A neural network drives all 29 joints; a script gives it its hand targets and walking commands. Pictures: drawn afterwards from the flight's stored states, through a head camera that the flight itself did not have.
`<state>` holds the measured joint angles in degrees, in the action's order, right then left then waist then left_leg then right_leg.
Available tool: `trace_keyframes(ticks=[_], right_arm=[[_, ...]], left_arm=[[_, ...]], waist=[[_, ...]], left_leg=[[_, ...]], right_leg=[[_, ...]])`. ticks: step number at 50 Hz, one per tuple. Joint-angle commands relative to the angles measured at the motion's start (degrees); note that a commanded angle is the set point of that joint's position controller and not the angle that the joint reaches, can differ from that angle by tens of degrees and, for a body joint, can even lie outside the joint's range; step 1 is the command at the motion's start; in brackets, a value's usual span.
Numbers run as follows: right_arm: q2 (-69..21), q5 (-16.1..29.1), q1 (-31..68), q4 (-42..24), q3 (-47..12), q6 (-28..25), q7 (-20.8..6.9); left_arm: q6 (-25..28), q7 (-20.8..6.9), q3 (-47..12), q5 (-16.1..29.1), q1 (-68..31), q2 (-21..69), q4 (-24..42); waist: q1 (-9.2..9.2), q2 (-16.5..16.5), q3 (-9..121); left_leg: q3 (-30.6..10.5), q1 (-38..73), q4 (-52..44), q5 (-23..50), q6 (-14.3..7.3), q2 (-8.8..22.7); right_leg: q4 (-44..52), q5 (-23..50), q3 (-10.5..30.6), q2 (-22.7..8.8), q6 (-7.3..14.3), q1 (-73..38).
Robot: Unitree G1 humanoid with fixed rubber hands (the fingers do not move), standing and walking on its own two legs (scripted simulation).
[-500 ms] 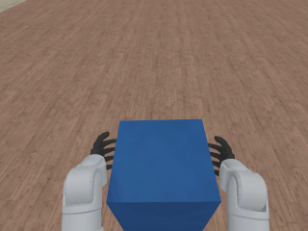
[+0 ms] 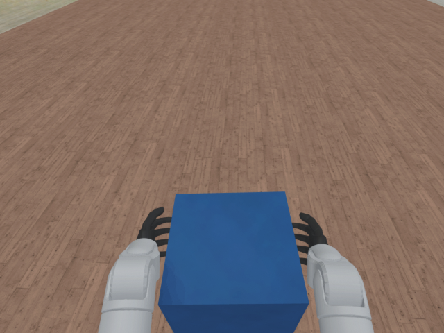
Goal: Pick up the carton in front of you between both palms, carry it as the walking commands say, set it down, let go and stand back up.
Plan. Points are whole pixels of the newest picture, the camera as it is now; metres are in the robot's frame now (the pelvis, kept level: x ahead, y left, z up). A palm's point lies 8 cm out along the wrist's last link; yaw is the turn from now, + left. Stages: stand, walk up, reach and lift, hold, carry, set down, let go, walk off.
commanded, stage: carry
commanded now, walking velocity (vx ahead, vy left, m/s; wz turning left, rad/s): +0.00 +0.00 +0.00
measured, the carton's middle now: (231, 272) +0.27 +0.00 -0.04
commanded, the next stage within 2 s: hold in 0.52 s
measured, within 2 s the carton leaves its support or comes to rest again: neither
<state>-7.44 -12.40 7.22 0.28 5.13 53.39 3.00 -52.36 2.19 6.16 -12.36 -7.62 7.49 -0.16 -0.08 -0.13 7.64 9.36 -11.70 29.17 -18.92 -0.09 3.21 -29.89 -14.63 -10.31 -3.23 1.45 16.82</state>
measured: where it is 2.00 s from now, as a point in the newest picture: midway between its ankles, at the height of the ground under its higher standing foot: outside the picture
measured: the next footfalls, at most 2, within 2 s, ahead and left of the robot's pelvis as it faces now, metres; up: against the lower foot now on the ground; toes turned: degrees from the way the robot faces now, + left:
none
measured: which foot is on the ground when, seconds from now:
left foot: down 0.00-1.00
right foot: down 0.00-1.00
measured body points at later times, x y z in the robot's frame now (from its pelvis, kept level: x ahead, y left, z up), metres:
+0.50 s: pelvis -0.02 +0.00 +0.00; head -0.05 +0.00 +0.45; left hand +0.28 +0.16 +0.03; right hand +0.27 -0.15 +0.03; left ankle -0.04 +0.11 -0.74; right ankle +0.01 -0.10 -0.74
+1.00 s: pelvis -0.05 +0.00 +0.00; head -0.11 -0.01 +0.45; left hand +0.24 +0.17 +0.04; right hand +0.25 -0.14 +0.04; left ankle -0.04 +0.12 -0.74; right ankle +0.01 -0.11 -0.74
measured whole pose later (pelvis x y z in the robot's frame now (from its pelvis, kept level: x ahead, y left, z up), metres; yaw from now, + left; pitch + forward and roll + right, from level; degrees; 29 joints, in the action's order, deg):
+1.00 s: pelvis -0.05 +0.00 +0.00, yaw +2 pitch -9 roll +0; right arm -8.5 -16.3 14.2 14.9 11.4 43.0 1.2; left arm -39.9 0.1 13.9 -16.4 -16.0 9.0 -17.7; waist -0.1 -1.2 -1.6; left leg -1.7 -3.4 26.0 -13.7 -0.7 -1.0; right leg -24.2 -9.0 -0.3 0.7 0.6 6.4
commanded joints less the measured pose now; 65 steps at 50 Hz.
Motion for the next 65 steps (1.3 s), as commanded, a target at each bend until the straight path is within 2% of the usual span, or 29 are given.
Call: trace_keyframes(ticks=[1, 6, 11, 17, 21, 26, 27, 28, 29, 30, 31, 32, 36, 47, 58, 62, 65], right_arm=[[-48.36, 15.84, 28.78, -2.01, -29.70, -6.87, -13.91], [-50.67, 13.00, 33.47, 5.17, -25.62, -13.69, -14.69], [-54.02, 12.70, 36.26, 7.88, -25.76, -17.72, -15.44], [-54.82, 15.14, 33.80, 4.15, -29.84, -15.55, -15.32], [-53.03, 14.71, 31.66, 3.86, -29.07, -13.65, -15.03], [-53.10, 14.94, 32.90, 3.15, -29.28, -13.78, -14.96], [-54.93, 14.86, 27.96, 2.12, -29.34, -13.60, -15.31], [-53.00, 14.43, 28.85, -1.16, -28.59, -14.40, -15.13], [-52.52, 14.09, 29.12, -0.18, -28.52, -14.31, -14.78], [-52.40, 14.04, 29.34, 0.36, -28.69, -14.36, -14.37], [-51.83, 13.63, 30.00, 0.42, -28.08, -14.32, -14.52], [-51.36, 13.31, 30.00, 0.98, -28.23, -14.17, -14.78], [-52.41, 13.33, 31.64, 2.94, -27.54, -14.49, -14.71], [-55.43, 12.47, 37.64, 9.34, -24.65, -14.01, -16.86], [-57.95, 12.21, 42.77, 13.93, -23.01, -14.23, -18.11], [-58.32, 9.78, 47.06, 20.65, -17.85, -15.62, -18.21], [-57.08, 6.47, 50.57, 27.63, -11.50, -17.91, -18.08]], left_arm=[[5.52, -13.53, -29.70, 14.93, -25.67, 48.90, -0.87], [12.18, -14.36, -25.03, 11.58, -29.65, 51.32, -8.80], [16.09, -15.15, -24.77, 11.03, -31.82, 54.66, -11.99], [14.05, -14.99, -28.75, 13.25, -29.18, 55.47, -8.27], [12.23, -14.68, -28.09, 12.89, -27.11, 53.80, -7.76], [12.37, -14.72, -28.64, 13.47, -28.67, 53.79, -7.02], [12.58, -15.23, -27.38, 12.48, -24.60, 55.53, -7.55], [13.47, -14.98, -26.86, 11.66, -24.29, 54.33, -5.95], [13.59, -14.69, -26.84, 11.83, -24.26, 54.00, -6.09], [13.70, -14.35, -27.04, 11.76, -25.09, 53.64, -6.20], [13.65, -14.45, -25.83, 10.88, -25.32, 52.20, -6.98], [13.65, -14.59, -25.28, 10.75, -25.25, 52.30, -7.71], [13.86, -14.89, -26.18, 11.77, -28.64, 53.46, -9.28], [14.00, -16.91, -22.42, 10.68, -34.07, 56.27, -16.33], [14.68, -18.36, -20.59, 10.41, -40.11, 57.63, -20.02], [16.33, -18.87, -15.73, 7.61, -45.32, 56.94, -25.61], [18.66, -18.58, -9.19, 3.65, -48.88, 55.86, -32.24]], waist=[[-0.01, 0.06, 8.56], [0.04, 0.17, 9.39], [0.00, 0.28, 11.72], [-0.03, 0.33, 13.55], [0.01, 0.28, 12.84], [-0.03, 0.14, 11.50], [0.80, -2.32, 7.40], [0.41, -2.19, 10.42], [0.15, -1.28, 10.15], [0.10, -1.00, 10.44], [0.20, -0.98, 9.25], [0.86, -0.35, 5.98], [-0.10, -0.94, 5.95], [0.08, -1.28, 1.24], [0.01, 0.22, 1.27], [0.00, 0.98, -0.36], [0.07, 1.00, -1.63]], left_leg=[[-5.76, -0.59, -5.40, 9.51, -0.64, 6.28], [-5.95, -0.98, -5.81, 7.50, -0.78, 6.15], [-6.10, -0.35, -5.31, 8.01, -1.04, 6.05], [-6.04, 0.22, -4.03, 10.94, -1.21, 6.11], [-5.90, -0.22, -3.74, 11.75, -1.14, 6.15], [-6.06, -0.89, -4.22, 10.88, -1.14, 6.19], [-14.25, 1.75, -7.66, 26.95, -1.99, -6.90], [-15.92, 2.95, -7.54, 29.14, -2.14, -6.06], [-16.22, 3.97, -7.58, 31.71, -1.81, -6.22], [-16.15, 5.39, -7.88, 30.23, -1.36, -6.53], [-15.84, 6.74, -9.07, 21.45, -1.45, -6.57], [-15.61, 4.29, -8.99, 21.66, -1.26, -6.71], [-15.68, 3.35, -9.40, 17.77, -1.19, -6.82], [-15.90, -3.11, -11.87, 2.37, -2.56, -5.41], [-14.85, -4.05, -10.79, -1.49, -2.76, -5.90], [-14.03, -4.96, -8.42, -3.75, -2.82, -6.49], [-13.94, -6.76, -6.08, -4.89, -2.93, -6.87]], right_leg=[[4.79, 11.69, 7.12, -6.70, 0.17, -4.97], [5.36, 9.88, 7.34, -6.57, 0.22, -5.07], [5.04, 10.78, 7.41, -6.65, 0.42, -6.07], [4.06, 13.82, 7.19, -6.85, 0.53, -6.71], [3.81, 14.54, 7.15, -6.85, 0.42, -6.23], [4.14, 13.13, 7.32, -6.72, 0.21, -5.34], [5.83, 24.77, 14.19, 7.64, 1.00, -20.18], [5.66, 27.83, 16.09, 6.63, 1.06, -22.13], [5.69, 30.13, 16.32, 6.79, 0.73, -22.99], [6.03, 28.85, 15.95, 7.15, 0.29, -23.10], [7.31, 19.91, 15.40, 7.29, -0.12, -21.88], [7.20, 19.73, 15.32, 7.64, -0.14, -21.33], [7.22, 16.96, 15.09, 7.92, -0.23, -22.26], [7.61, 4.82, 14.45, 7.29, -0.60, -22.36], [8.69, -1.75, 15.20, 6.09, -0.97, -21.19], [8.66, -7.53, 16.12, 5.48, -0.91, -18.11], [7.40, -9.92, 16.54, 5.33, -0.73, -15.03]])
